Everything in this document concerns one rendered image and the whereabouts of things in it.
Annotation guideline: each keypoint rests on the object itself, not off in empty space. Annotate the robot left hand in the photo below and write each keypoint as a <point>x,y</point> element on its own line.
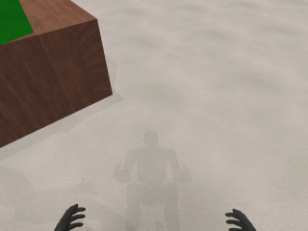
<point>67,218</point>

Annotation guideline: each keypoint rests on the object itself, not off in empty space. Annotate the carton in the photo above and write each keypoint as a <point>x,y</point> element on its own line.
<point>14,23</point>

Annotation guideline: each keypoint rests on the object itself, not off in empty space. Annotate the robot right hand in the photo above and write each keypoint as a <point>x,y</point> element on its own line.
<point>242,221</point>

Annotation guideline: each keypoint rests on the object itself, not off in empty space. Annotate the pedestal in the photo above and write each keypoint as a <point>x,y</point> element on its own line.
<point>52,73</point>

